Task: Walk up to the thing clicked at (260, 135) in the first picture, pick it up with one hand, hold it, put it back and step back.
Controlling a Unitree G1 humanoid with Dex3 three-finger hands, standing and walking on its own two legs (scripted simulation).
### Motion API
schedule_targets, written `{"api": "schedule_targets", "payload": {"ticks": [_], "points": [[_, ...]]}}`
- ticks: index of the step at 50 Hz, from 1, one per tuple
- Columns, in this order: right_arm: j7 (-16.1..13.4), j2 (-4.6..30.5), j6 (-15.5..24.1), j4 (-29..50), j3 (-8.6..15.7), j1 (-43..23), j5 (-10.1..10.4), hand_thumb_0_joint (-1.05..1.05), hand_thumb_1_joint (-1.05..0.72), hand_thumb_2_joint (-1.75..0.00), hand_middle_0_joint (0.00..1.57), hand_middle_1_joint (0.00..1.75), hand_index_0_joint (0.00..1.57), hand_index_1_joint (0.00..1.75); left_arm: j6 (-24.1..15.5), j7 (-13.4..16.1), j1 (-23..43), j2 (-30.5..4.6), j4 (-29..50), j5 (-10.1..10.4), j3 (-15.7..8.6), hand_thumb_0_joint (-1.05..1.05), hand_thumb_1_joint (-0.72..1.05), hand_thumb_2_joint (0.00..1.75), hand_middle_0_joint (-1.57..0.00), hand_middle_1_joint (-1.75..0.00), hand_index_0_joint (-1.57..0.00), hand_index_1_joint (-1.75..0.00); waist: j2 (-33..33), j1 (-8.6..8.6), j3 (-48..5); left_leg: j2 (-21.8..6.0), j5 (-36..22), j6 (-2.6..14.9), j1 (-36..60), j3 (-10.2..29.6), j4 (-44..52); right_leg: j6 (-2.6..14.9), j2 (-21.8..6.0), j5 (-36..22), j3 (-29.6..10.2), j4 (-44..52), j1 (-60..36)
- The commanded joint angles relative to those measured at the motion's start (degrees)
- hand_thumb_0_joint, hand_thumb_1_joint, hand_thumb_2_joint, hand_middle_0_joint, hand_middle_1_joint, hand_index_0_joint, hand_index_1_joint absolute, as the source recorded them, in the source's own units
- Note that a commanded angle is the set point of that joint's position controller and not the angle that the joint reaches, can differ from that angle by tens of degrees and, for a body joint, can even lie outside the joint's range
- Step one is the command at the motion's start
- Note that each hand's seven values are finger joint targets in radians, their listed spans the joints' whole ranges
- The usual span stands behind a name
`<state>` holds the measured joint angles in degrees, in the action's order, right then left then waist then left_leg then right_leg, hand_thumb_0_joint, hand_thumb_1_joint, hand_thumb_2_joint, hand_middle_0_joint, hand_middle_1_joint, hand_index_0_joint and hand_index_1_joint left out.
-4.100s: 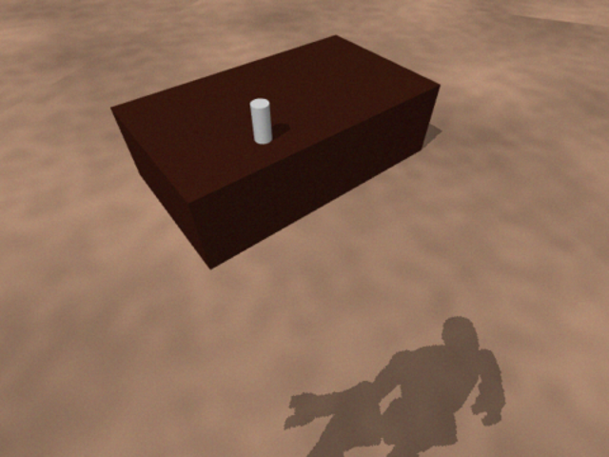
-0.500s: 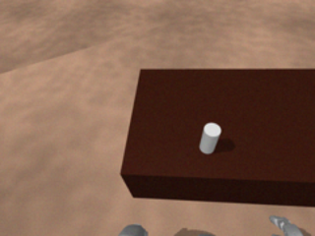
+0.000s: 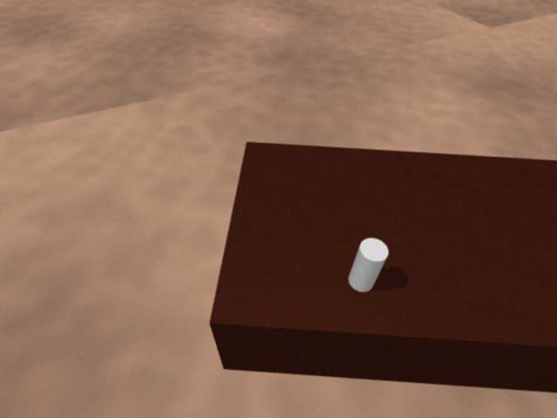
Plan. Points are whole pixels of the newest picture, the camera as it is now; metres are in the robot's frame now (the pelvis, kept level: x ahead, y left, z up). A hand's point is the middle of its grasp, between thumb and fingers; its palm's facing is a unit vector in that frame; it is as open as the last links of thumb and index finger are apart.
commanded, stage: walk up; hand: right
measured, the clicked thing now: (367, 266) +0.54 -0.23 -0.29
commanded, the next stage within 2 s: stand in 1.02 s
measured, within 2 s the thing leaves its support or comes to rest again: neither
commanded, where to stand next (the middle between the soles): +0.08 -0.01 m, yaw -2 degrees
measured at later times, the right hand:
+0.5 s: hand out of the picture +0.12 -0.26 -0.13, palm faces -0.02 +0.94 -0.35, open 7.4 cm
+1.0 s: hand out of the picture +0.09 -0.26 -0.13, palm faces +0.01 +0.94 -0.35, open 7.4 cm
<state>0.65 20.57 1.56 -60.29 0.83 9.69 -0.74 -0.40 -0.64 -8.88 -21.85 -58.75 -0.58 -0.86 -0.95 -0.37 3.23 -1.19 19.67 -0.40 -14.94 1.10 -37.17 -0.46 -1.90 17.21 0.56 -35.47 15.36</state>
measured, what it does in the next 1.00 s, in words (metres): stands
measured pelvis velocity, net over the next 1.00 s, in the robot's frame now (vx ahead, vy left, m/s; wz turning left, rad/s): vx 0.02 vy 0.00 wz -0.02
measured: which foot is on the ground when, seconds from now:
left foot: down 0.00-1.00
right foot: down 0.00-1.00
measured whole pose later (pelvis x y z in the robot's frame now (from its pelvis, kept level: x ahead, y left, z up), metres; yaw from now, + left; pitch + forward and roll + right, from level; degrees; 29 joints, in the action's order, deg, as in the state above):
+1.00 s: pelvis +0.02 +0.00 +0.02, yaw -1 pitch -2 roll +0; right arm 0.2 20.1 1.3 -65.3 0.9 5.9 -0.9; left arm 0.1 -0.7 -4.9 -20.1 -65.3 -0.6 -0.7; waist -0.4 -0.1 2.4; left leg -1.0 12.5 -0.8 -5.7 -0.2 -20.4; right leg -1.9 -2.2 10.9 -0.3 -20.4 7.3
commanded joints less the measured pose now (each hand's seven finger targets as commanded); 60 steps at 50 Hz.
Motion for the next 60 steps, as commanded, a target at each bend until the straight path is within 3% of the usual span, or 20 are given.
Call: {"api": "schedule_targets", "payload": {"ticks": [1, 2, 5, 11, 14, 20, 24, 30, 36, 42, 50, 51, 55, 60], "points": [[-1.37, 13.46, 1.71, 3.48, 2.33, -5.51, 0.23, 0.0, -0.9, -0.9, 0.2, 0.3, 0.2, 0.3, -1.97, 0.52, 2.0, -12.72, 2.42, 0.63, -2.82, 0.0, 0.9, 0.9, -0.2, -0.3, -0.2, -0.3, 4.59, -0.58, -2.97, -3.86, -9.33, 2.65, -3.15, 4.49, 10.65, 4.31, -5.27, -11.15, -6.76, 8.9, -5.52], [-1.43, 13.34, 1.8, 2.81, 2.3, -4.57, 0.16, 0.0, -0.9, -0.9, 0.2, 0.3, 0.2, 0.3, -1.83, 0.5, 3.33, -12.65, 2.47, 0.85, -2.65, 0.0, 0.9, 0.9, -0.2, -0.3, -0.2, -0.3, 5.59, 0.09, -3.44, -3.85, -8.43, 2.44, -1.84, 4.52, 12.2, 4.41, -5.4, -10.87, -6.26, 8.31, -4.83], [-1.43, 14.07, 1.75, 1.99, 2.39, -6.47, 0.18, 0.0, -0.9, -0.9, 0.2, 0.3, 0.2, 0.3, -1.39, 0.48, 3.88, -11.5, 1.3, 0.95, -1.94, 0.0, 0.9, 0.9, -0.2, -0.3, -0.2, -0.3, 6.58, -0.64, -4.41, -6.08, -10.86, 3.26, 1.6, 6.7, 14.54, 2.98, -3.85, -9.97, -3.82, 8.83, -4.94], [-1.51, 12.88, 1.43, 1.03, 2.22, -6.72, 0.64, 0.0, -0.9, -0.9, 0.2, 0.3, 0.2, 0.3, -1.68, 0.55, 5.68, -12.38, -0.55, 0.54, -1.91, 0.0, 0.9, 0.9, -0.2, -0.3, -0.2, -0.3, 0.34, 0.37, -7.14, -4.58, -17.06, 2.66, 5.32, 2.83, 12.37, 3.15, -5.85, -17.58, -5.01, 11.78, -7.48], [-1.39, 12.95, 1.12, 0.41, 2.26, -7.37, 0.56, 0.0, -0.9, -0.9, 0.2, 0.3, 0.2, 0.3, -1.48, 0.59, 6.93, -11.93, -1.1, 0.53, -1.78, 0.0, 0.9, 0.9, -0.2, -0.3, -0.2, -0.3, -0.41, 0.49, -5.61, -4.8, -15.75, 2.49, 5.48, 3.04, 13.91, 2.74, -5.44, -14.53, -4.64, 13.35, -6.54], [-1.27, 12.68, 0.99, -0.16, 2.03, -8.52, 0.44, 0.0, -0.9, -0.9, 0.2, 0.3, 0.2, 0.3, -1.33, 0.57, 7.13, -11.44, -2.09, 0.52, -1.9, 0.0, 0.9, 0.9, -0.2, -0.3, -0.2, -0.3, -0.55, 0.05, -5.72, -4.97, -17.52, 2.14, 6.82, 2.75, 15.46, 2.11, -5.49, -15.4, -4.39, 14.89, -7.49], [-1.19, 13.03, 0.85, -0.74, 2.22, -8.55, 0.21, 0.0, -0.9, -0.9, 0.2, 0.3, 0.2, 0.3, -1.12, 0.52, 8.07, -11.39, -2.23, 0.3, -1.93, 0.0, 0.9, 0.9, -0.2, -0.3, -0.2, -0.3, 0.11, 0.44, -4.64, -5.09, -14.38, 2.06, 6.33, 2.95, 17.55, 2.06, -5.16, -11.61, -4.36, 16.16, -7.64], [-1.29, 12.61, 1.07, -0.99, 2.17, -8.25, 0.23, 0.0, -0.9, -0.9, 0.2, 0.3, 0.2, 0.3, -1.22, 0.54, 7.54, -11.0, -2.25, 0.16, -2.07, 0.0, 0.9, 0.9, -0.2, -0.3, -0.2, -0.3, 0.42, 0.29, -6.76, -5.36, -17.84, 1.88, 7.63, 2.35, 18.23, 1.85, -5.46, -15.86, -4.03, 16.43, -10.48], [-1.27, 12.45, 0.97, -1.06, 2.18, -8.29, 0.07, 0.0, -0.9, -0.9, 0.2, 0.3, 0.2, 0.3, -0.96, 0.56, 7.14, -10.57, -2.62, 0.16, -2.06, 0.0, 0.9, 0.9, -0.2, -0.3, -0.2, -0.3, 1.26, 0.06, -4.96, -5.32, -15.57, 1.84, 7.33, 2.61, 19.43, 1.54, -4.9, -12.98, -3.88, 17.15, -9.4], [-1.39, 12.25, 1.14, -1.37, 2.23, -7.12, -0.03, 0.0, -0.9, -0.9, 0.2, 0.3, 0.2, 0.3, -0.92, 0.58, 7.33, -10.33, -2.56, 0.1, -2.18, 0.0, 0.9, 0.9, -0.2, -0.3, -0.2, -0.3, 1.47, 0.3, -6.34, -5.54, -18.24, 1.68, 7.74, 2.4, 19.9, 1.62, -5.15, -16.09, -3.81, 16.66, -11.3], [-1.37, 12.01, 1.08, -1.12, 2.28, -6.95, 0.01, 0.0, -0.9, -0.9, 0.2, 0.3, 0.2, 0.3, -0.76, 0.55, 6.93, -10.15, -2.87, 0.09, -2.11, 0.0, 0.9, 0.9, -0.2, -0.3, -0.2, -0.3, 0.73, 0.23, -4.49, -5.41, -16.31, 1.7, 7.46, 2.38, 20.56, 1.2, -4.72, -14.61, -4.06, 17.38, -10.07], [-1.38, 11.91, 0.71, -1.2, 2.1, -8.21, 0.41, 0.0, -0.9, -0.9, 0.2, 0.3, 0.2, 0.3, -1.07, 0.84, 7.42, -10.7, -2.67, 0.17, -1.96, 0.0, 0.9, 0.9, -0.2, -0.3, -0.2, -0.3, 1.02, 0.27, -3.63, -6.28, -20.35, 1.2, 7.86, 3.32, 20.52, 1.15, -5.52, -16.61, -4.25, 17.79, -9.44], [-1.29, 12.14, 0.52, -1.24, 2.05, -8.01, 0.48, 0.0, -0.9, -0.9, 0.2, 0.3, 0.2, 0.3, -1.18, 1.04, 6.23, -10.13, -3.11, 0.28, -1.82, 0.0, 0.9, 0.9, -0.2, -0.3, -0.2, -0.3, 1.69, 0.26, -5.68, -6.44, -23.31, 1.16, 9.96, 2.92, 19.98, 1.02, -5.76, -20.19, -4.15, 17.73, -11.11], [-1.05, 11.81, 0.23, -1.61, 1.79, -7.83, 0.53, 0.0, -0.9, -0.9, 0.2, 0.3, 0.2, 0.3, -1.35, 1.12, 7.06, -10.64, -3.05, 0.16, -1.66, 0.0, 0.9, 0.9, -0.2, -0.3, -0.2, -0.3, 0.59, 0.73, -6.19, -6.31, -20.0, 0.99, 10.13, 3.01, 20.81, 0.82, -5.65, -17.34, -4.17, 18.94, -10.99]]}}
